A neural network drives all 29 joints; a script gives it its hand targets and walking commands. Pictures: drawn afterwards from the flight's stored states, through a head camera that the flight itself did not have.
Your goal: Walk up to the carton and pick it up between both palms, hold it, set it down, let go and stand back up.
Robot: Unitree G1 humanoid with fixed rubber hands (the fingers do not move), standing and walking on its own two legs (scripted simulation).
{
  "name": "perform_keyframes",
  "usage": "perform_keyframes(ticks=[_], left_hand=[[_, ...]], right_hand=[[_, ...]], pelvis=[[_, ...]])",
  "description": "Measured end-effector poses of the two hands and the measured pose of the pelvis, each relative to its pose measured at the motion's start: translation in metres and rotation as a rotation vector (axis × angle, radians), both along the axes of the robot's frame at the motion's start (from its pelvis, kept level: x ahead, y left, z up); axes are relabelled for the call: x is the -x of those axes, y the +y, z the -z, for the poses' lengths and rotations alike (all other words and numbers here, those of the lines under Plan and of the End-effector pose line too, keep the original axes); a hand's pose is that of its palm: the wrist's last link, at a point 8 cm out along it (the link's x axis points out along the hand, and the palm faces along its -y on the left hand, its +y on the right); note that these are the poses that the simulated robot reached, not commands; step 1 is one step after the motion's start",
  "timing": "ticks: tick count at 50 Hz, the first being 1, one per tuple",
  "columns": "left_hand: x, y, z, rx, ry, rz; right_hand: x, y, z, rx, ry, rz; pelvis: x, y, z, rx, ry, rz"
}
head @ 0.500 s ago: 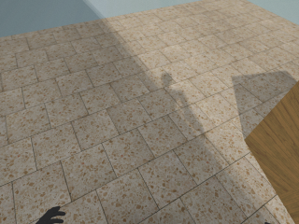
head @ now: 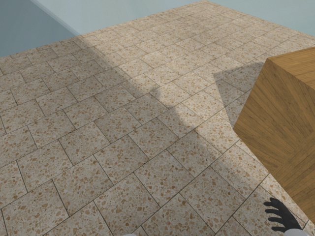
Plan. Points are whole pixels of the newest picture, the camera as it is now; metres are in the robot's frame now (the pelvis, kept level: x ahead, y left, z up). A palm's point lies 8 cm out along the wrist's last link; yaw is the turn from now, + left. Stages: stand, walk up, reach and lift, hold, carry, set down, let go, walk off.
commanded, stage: walk up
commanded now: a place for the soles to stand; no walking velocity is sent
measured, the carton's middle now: out of the picture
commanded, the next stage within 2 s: none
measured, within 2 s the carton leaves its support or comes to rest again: neither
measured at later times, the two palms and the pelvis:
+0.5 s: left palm (88, 223) +0.17 +0.21 -0.09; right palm out of the picture -0.11 -0.38 -0.08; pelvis -0.05 -0.04 +0.00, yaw -19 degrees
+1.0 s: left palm (140, 199) +0.24 +0.08 -0.08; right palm out of the picture -0.03 -0.50 -0.07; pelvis +0.02 -0.16 +0.00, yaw -34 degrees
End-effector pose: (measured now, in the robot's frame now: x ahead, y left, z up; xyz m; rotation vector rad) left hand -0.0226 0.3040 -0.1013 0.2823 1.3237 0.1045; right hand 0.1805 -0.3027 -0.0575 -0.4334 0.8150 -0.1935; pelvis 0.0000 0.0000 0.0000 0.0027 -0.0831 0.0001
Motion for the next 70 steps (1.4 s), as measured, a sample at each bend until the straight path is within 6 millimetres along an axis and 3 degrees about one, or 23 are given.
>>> perform_keyframes(ticks=[6,9,12,15,17,19,21,23,28,33,36,39,42,47,53,57,60,64,70], left_hand=[[0.025,-0.012,-0.014,-0.052,0.009,0.043],[0.011,-0.014,-0.025,-0.066,0.002,0.106],[-0.031,-0.013,-0.031,-0.085,-0.042,0.192],[-0.090,-0.017,-0.023,-0.086,-0.130,0.300],[-0.125,-0.028,-0.011,-0.076,-0.182,0.367],[-0.150,-0.047,-0.008,-0.045,-0.224,0.404],[-0.168,-0.065,-0.011,-0.016,-0.253,0.434],[-0.182,-0.079,-0.012,0.002,-0.274,0.461],[-0.203,-0.115,-0.014,0.034,-0.308,0.495],[-0.209,-0.152,-0.014,0.021,-0.312,0.515],[-0.203,-0.172,-0.013,0.002,-0.291,0.547],[-0.192,-0.180,-0.019,-0.027,-0.238,0.569],[-0.194,-0.183,-0.029,-0.070,-0.190,0.597],[-0.231,-0.206,-0.027,-0.066,-0.187,0.652],[-0.298,-0.243,-0.005,-0.018,-0.185,0.726],[-0.355,-0.286,-0.005,0.034,-0.261,0.760],[-0.385,-0.315,-0.006,0.076,-0.304,0.774],[-0.403,-0.342,-0.004,0.116,-0.323,0.772],[-0.411,-0.371,0.001,0.119,-0.304,0.760]], right_hand=[[0.034,-0.025,0.007,-0.057,-0.036,0.044],[0.063,-0.039,0.001,-0.073,-0.033,0.095],[0.106,-0.051,0.005,-0.061,0.030,0.159],[0.166,-0.058,0.022,-0.020,0.148,0.232],[0.212,-0.060,0.035,-0.001,0.245,0.297],[0.253,-0.061,0.034,0.004,0.326,0.364],[0.279,-0.061,0.030,0.003,0.365,0.413],[0.291,-0.065,0.025,0.006,0.371,0.438],[0.293,-0.088,0.022,0.005,0.347,0.445],[0.281,-0.123,0.030,-0.023,0.295,0.438],[0.268,-0.147,0.034,-0.044,0.226,0.456],[0.247,-0.168,0.022,-0.047,0.121,0.479],[0.227,-0.183,0.012,-0.054,0.027,0.498],[0.217,-0.195,0.013,-0.058,0.028,0.534],[0.205,-0.203,0.011,-0.005,0.062,0.606],[0.218,-0.197,0.004,0.011,0.154,0.658],[0.233,-0.195,-0.008,0.029,0.228,0.695],[0.242,-0.202,-0.018,0.043,0.293,0.723],[0.227,-0.235,-0.013,0.037,0.286,0.709]], pelvis=[[0.027,-0.020,0.001,-0.028,-0.033,0.057],[0.035,-0.022,-0.008,-0.064,-0.034,0.128],[0.043,-0.020,-0.012,-0.064,0.018,0.187],[0.051,-0.017,-0.002,-0.035,0.089,0.232],[0.057,-0.017,0.007,-0.035,0.098,0.259],[0.057,-0.019,0.006,-0.057,0.096,0.287],[0.054,-0.024,0.003,-0.045,0.104,0.302],[0.052,-0.030,0.001,-0.035,0.103,0.319],[0.050,-0.053,0.001,-0.042,0.102,0.338],[0.046,-0.089,0.007,-0.056,0.109,0.358],[0.042,-0.111,0.009,-0.029,0.086,0.401],[0.032,-0.127,0.002,-0.051,0.047,0.450],[0.019,-0.138,-0.004,-0.048,0.031,0.501],[-0.005,-0.153,-0.002,-0.019,0.042,0.551],[-0.047,-0.165,0.005,0.005,0.088,0.616],[-0.070,-0.173,-0.001,0.019,0.115,0.640],[-0.084,-0.184,-0.007,0.029,0.119,0.650],[-0.098,-0.201,-0.009,0.022,0.106,0.647],[-0.111,-0.233,-0.004,-0.017,0.085,0.636]])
